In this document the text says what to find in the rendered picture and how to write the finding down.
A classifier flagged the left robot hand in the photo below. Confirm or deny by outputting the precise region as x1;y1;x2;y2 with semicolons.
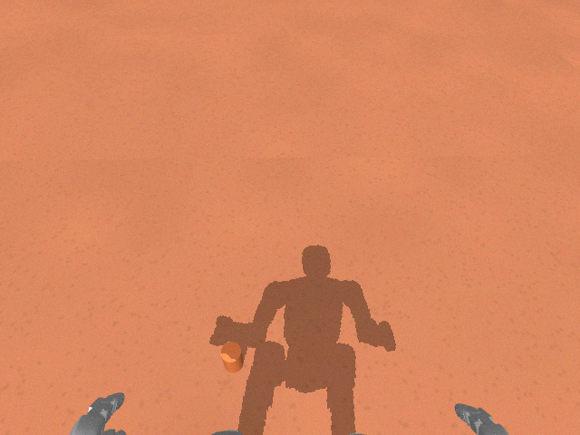
70;392;126;435

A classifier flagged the can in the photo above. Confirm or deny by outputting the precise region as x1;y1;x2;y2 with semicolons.
221;342;243;373

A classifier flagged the right robot hand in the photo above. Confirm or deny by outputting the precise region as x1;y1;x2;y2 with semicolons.
455;403;509;435

